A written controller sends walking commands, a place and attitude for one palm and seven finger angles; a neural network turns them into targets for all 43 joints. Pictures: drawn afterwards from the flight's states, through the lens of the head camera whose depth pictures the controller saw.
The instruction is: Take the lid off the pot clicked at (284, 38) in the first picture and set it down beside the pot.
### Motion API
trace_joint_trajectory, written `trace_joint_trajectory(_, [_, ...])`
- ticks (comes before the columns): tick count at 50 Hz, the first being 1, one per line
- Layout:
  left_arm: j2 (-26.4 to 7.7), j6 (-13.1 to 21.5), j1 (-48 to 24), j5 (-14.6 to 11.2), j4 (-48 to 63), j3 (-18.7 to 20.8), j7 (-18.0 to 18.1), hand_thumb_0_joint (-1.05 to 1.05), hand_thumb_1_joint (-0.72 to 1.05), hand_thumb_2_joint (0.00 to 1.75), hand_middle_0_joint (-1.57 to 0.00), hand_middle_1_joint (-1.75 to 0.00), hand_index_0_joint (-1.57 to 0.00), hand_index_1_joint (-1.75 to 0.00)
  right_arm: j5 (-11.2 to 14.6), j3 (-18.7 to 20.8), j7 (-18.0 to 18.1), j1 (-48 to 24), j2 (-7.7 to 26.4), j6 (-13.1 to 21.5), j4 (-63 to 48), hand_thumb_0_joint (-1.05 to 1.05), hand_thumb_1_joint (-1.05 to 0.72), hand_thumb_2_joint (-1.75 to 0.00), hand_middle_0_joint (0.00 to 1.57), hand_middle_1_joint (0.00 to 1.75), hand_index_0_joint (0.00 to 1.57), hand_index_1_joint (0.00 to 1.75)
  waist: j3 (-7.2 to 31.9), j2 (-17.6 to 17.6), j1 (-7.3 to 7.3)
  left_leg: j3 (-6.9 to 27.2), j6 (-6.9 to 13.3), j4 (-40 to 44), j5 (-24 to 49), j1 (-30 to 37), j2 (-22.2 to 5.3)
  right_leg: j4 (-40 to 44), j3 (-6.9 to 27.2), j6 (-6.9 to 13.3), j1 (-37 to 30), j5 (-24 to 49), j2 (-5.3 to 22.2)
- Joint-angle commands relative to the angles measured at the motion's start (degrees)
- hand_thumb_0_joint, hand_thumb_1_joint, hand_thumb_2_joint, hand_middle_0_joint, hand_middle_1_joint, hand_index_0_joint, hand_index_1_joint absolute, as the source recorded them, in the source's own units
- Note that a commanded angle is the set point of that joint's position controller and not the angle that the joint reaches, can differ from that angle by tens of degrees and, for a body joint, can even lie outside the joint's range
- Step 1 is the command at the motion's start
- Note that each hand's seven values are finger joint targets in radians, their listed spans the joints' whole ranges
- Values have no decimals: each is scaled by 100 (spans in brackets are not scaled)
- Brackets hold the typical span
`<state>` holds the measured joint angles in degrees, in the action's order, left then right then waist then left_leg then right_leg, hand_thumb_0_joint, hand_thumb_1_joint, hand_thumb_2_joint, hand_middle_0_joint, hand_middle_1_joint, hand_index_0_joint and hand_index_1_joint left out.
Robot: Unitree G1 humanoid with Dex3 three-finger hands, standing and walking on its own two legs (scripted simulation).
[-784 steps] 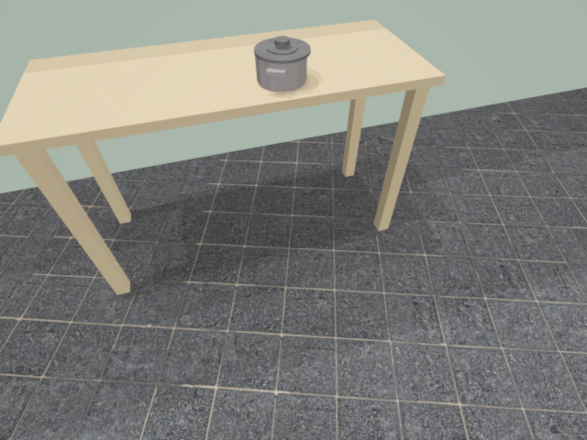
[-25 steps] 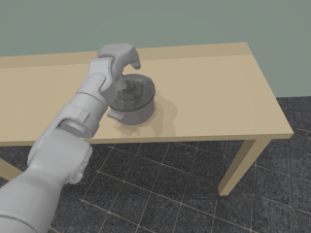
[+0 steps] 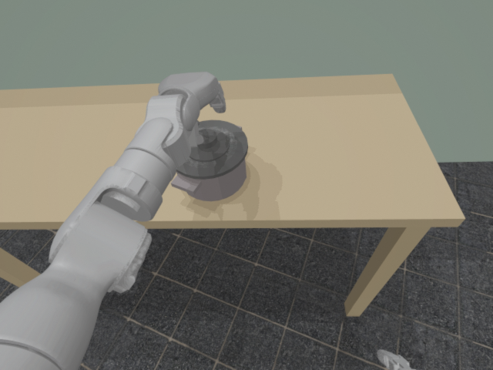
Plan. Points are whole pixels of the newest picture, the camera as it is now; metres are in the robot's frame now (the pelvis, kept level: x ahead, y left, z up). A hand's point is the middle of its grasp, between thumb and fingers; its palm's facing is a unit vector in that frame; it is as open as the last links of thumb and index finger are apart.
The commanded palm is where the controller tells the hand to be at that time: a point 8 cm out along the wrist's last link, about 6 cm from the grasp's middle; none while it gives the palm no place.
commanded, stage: move the open hand above the knob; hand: left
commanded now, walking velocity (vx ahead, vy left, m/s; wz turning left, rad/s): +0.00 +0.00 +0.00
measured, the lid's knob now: (205, 138) +0.52 +0.06 +0.09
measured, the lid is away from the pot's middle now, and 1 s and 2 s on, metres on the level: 0.01 0.01 0.01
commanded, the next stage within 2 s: lower the open fingers around the knob in 0.16 s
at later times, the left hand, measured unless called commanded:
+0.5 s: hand (197, 133) +0.47 +0.07 +0.14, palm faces -0.35 -0.01 -0.94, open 10.1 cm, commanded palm +0.47 +0.07 +0.20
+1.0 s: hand (199, 140) +0.48 +0.07 +0.11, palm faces -0.35 -0.01 -0.94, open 10.1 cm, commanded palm +0.48 +0.07 +0.17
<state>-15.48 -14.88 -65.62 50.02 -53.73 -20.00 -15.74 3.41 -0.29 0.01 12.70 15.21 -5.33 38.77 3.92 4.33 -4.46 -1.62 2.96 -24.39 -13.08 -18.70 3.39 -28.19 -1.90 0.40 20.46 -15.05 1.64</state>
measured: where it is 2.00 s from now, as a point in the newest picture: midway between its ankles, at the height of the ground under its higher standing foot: outside the picture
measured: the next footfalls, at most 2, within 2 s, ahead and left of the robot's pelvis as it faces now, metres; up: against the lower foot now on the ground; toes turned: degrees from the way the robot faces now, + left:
none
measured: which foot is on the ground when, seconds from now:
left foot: down 0.00-1.00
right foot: down 0.00-1.00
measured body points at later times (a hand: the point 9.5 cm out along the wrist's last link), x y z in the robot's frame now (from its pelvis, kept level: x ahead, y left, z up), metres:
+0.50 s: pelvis +0.00 +0.01 +0.00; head +0.03 -0.03 +0.45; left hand +0.48 +0.07 +0.19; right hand +0.07 -0.25 -0.14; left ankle -0.02 +0.09 -0.74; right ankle -0.02 -0.11 -0.74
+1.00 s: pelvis +0.00 +0.00 +0.00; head +0.04 -0.02 +0.45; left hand +0.50 +0.07 +0.17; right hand +0.06 -0.25 -0.14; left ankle -0.02 +0.09 -0.74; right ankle -0.02 -0.11 -0.74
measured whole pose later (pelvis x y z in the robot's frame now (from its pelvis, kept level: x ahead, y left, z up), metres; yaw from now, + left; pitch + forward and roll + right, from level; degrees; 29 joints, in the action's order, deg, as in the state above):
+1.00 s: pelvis +0.00 +0.00 +0.00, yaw -1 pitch +9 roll +1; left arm -13.5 -16.3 -66.9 50.8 -64.4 -20.8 -12.8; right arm 3.5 -0.4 0.6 15.7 14.9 -5.1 41.4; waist 4.7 3.4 -6.4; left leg -2.4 3.2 -25.5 -13.8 -21.2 3.1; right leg -28.4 -1.1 0.1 22.8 -14.9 1.3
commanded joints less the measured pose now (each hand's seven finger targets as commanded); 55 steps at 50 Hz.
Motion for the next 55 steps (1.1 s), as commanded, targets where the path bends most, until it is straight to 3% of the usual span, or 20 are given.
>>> trace_joint_trajectory(1, [-1306,0,-3062,218,777,567,226,0,-31,145,-84,-8,-84,-8,-12,168,34,64,628,135,-558,0,-90,-90,20,30,20,30,2356,-1016,-124,211,152,-85,1928,1038,0,135,93,132,-1023,2606,-130])
trace_joint_trajectory(4, [-1095,-132,-2870,144,476,440,206,0,-31,145,-84,-8,-84,-8,14,131,24,-41,663,92,-562,0,-90,-90,20,30,20,30,1840,-1086,-125,157,117,30,1471,757,14,181,44,116,-825,2289,-141])
trace_joint_trajectory(7, [-713,-21,-3279,60,962,97,99,0,-31,145,-84,-8,-84,-8,19,145,11,-106,643,100,-632,0,-90,-90,20,30,20,30,2024,-826,-226,215,128,-33,1665,1076,15,158,41,129,-666,2297,-139])
trace_joint_trajectory(9, [-837,44,-3325,84,1070,179,79,0,-31,145,-84,-8,-84,-8,10,158,22,-60,622,122,-642,0,-90,-90,20,30,20,30,2208,-757,-203,254,139,-74,1717,1243,22,159,54,134,-706,2263,-152])
trace_joint_trajectory(12, [-1501,210,-3513,129,1294,667,176,0,-31,145,-84,-8,-84,-8,-27,133,79,5,632,168,-655,0,-90,-90,20,30,20,30,2589,-677,-120,283,149,-74,1836,1285,26,132,116,151,-1004,2434,-136])
trace_joint_trajectory(15, [-1007,-191,-3378,231,450,256,173,0,-31,145,-84,-8,-84,-8,15,130,28,93,627,114,-443,0,-90,-90,20,30,20,30,2000,-779,-175,284,100,37,1575,990,32,133,0,169,-675,2197,-179])
trace_joint_trajectory(18, [-1103,-316,-3056,121,376,475,136,0,-31,145,-84,-8,-84,-8,-11,133,-11,59,710,107,-529,0,-90,-90,20,30,20,30,2120,-953,-79,260,97,55,1651,908,37,116,25,150,-881,2325,-164])
trace_joint_trajectory(21, [-319,-156,-3110,-3,708,-99,-67,0,-31,145,-84,-8,-84,-8,-6,207,-37,48,650,146,-626,0,-90,-90,20,30,20,30,2286,-1022,-227,320,155,-88,2058,1256,24,139,0,135,-683,2438,-162])
trace_joint_trajectory(26, [-1307,127,-3582,-15,1022,619,4,0,-31,145,-84,-8,-84,-8,-35,167,86,223,715,189,-559,0,-90,-90,20,30,20,30,2357,-909,-196,307,172,18,1623,1149,40,203,76,147,-883,2299,-154])
trace_joint_trajectory(29, [-915,254,-3586,196,1067,262,220,0,-31,145,-84,-8,-84,-8,-40,200,55,314,618,298,-484,0,-90,-90,20,30,20,30,2401,-558,-215,419,125,-58,2095,1546,-68,134,32,175,-455,2159,-199])
trace_joint_trajectory(31, [-877,167,-2935,217,587,402,343,0,-31,145,-84,-8,-84,-8,-54,233,-6,372,666,241,-435,0,-90,-90,20,30,20,30,2216,-701,-122,406,86,-54,2299,1419,-110,143,-19,187,-420,2119,-226])
trace_joint_trajectory(33, [-911,-121,-2518,197,-170,507,442,0,-31,145,-84,-8,-84,-8,-36,187,-17,336,742,111,-345,0,-90,-90,20,30,20,30,1746,-1089,-127,254,64,62,1604,830,-85,156,-44,166,-460,1938,-248])
trace_joint_trajectory(35, [-624,-276,-2783,147,-143,222,480,0,-31,145,-84,-8,-84,-8,-2,171,-13,246,735,99,-388,0,-90,-90,20,30,20,30,1660,-1029,-192,193,69,98,1238,666,-43,170,-37,158,-410,1807,-239])
trace_joint_trajectory(37, [-481,-150,-3352,142,446,67,478,0,-31,145,-84,-8,-84,-8,-26,209,-13,229,695,174,-460,0,-90,-90,20,30,20,30,2207,-749,-249,282,95,-8,1522,1093,-41,126,-12,164,-418,1931,-220])
trace_joint_trajectory(40, [-952,89,-3749,148,901,389,471,0,-31,145,-84,-8,-84,-8,-72,256,45,319,665,292,-444,0,-90,-90,20,30,20,30,2942,-496,-268,387,119,-175,2103,1642,-69,70,80,157,-582,2290,-206])
trace_joint_trajectory(43, [-1124,31,-3142,164,105,588,516,0,-31,145,-84,-8,-84,-8,-53,229,111,476,707,235,-282,0,-90,-90,20,30,20,30,2457,-1027,-286,264,142,-96,1776,1121,-55,147,51,132,-653,2298,-241])
trace_joint_trajectory(45, [-717,-162,-2710,165,-503,268,508,0,-31,145,-84,-8,-84,-8,4,191,116,474,759,166,-226,0,-90,-90,20,30,20,30,1735,-1301,-348,173,138,7,1353,610,-49,205,0,120,-424,2064,-259])
trace_joint_trajectory(47, [-271,-176,-2811,119,-451,-48,455,0,-31,145,-84,-8,-84,-8,7,219,88,434,782,178,-235,0,-90,-90,20,30,20,30,1602,-1165,-421,159,131,-33,1353,648,-51,188,-18,121,-188,1996,-259])
trace_joint_trajectory(51, [-966,116,-2967,10,185,528,349,0,-31,145,-84,-8,-84,-8,-78,241,105,440,754,222,-377,0,-90,-90,20,30,20,30,2653,-646,-281,257,170,-255,2124,1173,-11,67,115,143,-680,2602,-198])
trace_joint_trajectory(55, [-826,48,-2682,260,79,302,319,0,-31,145,-84,-8,-84,-8,-43,223,60,456,729,81,-363,0,-90,-90,20,30,20,30,2249,-693,-265,215,141,-201,2108,987,-67,97,29,145,-506,2474,-237])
